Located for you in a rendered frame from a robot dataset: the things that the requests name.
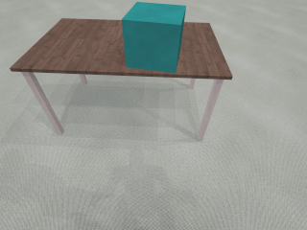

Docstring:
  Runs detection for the table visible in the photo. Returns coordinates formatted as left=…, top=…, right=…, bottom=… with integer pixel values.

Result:
left=10, top=18, right=233, bottom=141

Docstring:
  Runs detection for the carton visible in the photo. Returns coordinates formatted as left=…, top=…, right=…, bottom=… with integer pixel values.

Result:
left=122, top=2, right=186, bottom=74

